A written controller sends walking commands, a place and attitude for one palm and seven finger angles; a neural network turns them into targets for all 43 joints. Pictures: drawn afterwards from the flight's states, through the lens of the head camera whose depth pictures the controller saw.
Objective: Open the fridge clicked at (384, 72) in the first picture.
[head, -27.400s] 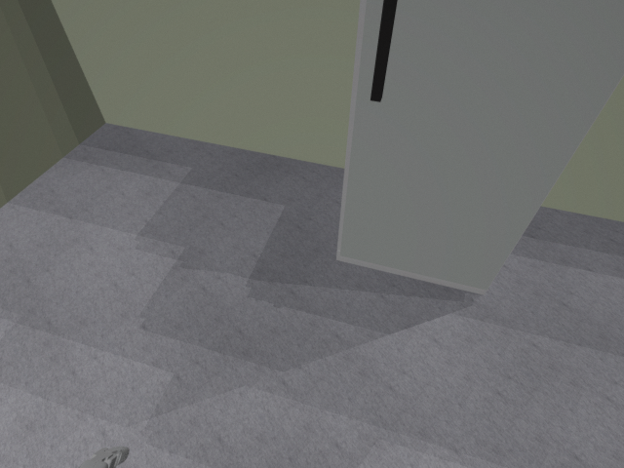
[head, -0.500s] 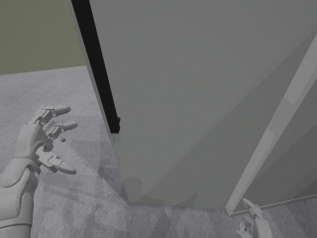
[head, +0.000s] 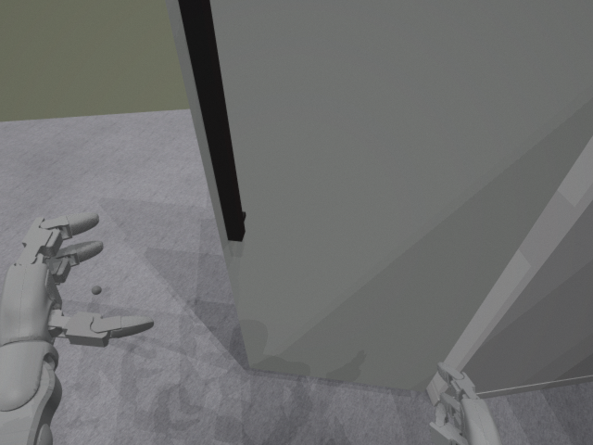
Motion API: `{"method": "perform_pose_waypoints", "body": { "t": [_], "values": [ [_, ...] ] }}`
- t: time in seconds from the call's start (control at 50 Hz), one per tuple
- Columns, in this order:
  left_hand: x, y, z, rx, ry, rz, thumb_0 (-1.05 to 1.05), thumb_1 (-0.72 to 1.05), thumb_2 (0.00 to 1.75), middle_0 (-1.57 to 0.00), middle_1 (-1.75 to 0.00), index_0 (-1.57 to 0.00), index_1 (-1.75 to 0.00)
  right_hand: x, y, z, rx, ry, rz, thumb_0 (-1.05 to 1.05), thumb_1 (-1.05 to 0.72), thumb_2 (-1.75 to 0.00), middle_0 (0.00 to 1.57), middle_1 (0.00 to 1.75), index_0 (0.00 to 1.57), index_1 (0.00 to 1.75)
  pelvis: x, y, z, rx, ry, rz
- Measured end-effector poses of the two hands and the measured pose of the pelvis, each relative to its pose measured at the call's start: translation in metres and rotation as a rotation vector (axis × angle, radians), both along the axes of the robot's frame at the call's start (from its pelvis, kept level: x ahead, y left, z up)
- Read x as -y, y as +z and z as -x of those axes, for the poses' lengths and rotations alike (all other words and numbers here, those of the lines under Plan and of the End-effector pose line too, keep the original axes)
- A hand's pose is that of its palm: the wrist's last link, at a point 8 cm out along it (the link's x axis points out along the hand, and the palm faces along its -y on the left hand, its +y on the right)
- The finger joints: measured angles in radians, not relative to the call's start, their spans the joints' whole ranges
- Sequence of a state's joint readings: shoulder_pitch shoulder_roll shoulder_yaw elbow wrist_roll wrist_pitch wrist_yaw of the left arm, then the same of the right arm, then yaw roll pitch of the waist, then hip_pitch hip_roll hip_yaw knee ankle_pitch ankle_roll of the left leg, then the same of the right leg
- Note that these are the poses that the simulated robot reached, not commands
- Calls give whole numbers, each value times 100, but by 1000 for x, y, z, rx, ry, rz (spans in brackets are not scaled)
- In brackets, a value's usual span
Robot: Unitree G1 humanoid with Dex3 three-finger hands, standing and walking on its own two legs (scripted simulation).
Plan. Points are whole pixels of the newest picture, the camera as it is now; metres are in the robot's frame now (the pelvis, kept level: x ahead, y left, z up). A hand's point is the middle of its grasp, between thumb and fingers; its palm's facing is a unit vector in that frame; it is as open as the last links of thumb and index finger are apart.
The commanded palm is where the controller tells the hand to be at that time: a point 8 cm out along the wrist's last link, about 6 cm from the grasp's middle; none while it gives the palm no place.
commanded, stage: draw the hand back to the body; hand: left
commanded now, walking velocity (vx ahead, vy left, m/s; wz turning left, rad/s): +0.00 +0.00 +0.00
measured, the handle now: (221, 118) +0.46 +0.17 +0.23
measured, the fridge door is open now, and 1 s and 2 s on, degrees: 74 74 74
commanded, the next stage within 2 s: step back with the hand held close in 0.86 s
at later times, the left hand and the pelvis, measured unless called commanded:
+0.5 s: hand (64, 304) +0.20 +0.27 +0.16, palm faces +0.46 -0.81 -0.37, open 8.6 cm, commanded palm +0.15 +0.31 +0.17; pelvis +0.01 +0.01 +0.00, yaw -1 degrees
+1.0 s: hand (68, 303) +0.20 +0.27 +0.16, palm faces +0.47 -0.80 -0.36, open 7.4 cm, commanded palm +0.15 +0.30 +0.18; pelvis +0.01 +0.00 +0.00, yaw +0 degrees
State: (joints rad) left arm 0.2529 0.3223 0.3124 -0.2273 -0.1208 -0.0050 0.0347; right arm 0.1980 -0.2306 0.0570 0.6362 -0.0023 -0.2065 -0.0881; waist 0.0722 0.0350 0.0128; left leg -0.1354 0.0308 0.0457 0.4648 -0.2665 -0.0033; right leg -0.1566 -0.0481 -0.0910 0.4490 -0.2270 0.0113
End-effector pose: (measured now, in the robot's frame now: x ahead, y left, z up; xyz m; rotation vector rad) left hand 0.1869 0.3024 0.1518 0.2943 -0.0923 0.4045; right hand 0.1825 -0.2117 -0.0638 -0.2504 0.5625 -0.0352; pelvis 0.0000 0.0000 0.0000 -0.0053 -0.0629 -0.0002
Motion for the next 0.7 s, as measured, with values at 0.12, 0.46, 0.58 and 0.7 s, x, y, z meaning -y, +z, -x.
{"method": "perform_pose_waypoints", "body": {
  "t": [0.12, 0.46, 0.58, 0.7],
  "values": [
    [-2, 4, 10, 14, 37, -47, -1, -6, 44, -23, -86, -24, -87, -1, -10, 12, -69, -15, 11, 1, -90, -90, 21, 30, 20, 30, -4, 2, -3, 12, -1, -1],
    [-6, 18, 27, 29, 43, -130, 0, 55, 73, -22, -50, -22, -51, 0, -4, 1, -54, -40, 2, 1, -90, -90, 21, 30, 20, 30, -7, 4, -9, 28, -13, -1],
    [-9, 23, 40, 36, 84, -143, 1, 75, 83, -21, -38, -22, -39, 0, -1, -6, -42, -21, 10, 1, -90, -90, 21, 30, 20, 30, -6, 4, -9, 32, -5, 2],
    [-8, 20, 39, 34, 99, -125, 1, 85, 88, -21, -33, -21, -33, -2, -2, -8, -47, -9, 8, 1, -90, -90, 21, 30, 20, 30, -3, 4, -7, 32, 1, 0]
  ]
}}
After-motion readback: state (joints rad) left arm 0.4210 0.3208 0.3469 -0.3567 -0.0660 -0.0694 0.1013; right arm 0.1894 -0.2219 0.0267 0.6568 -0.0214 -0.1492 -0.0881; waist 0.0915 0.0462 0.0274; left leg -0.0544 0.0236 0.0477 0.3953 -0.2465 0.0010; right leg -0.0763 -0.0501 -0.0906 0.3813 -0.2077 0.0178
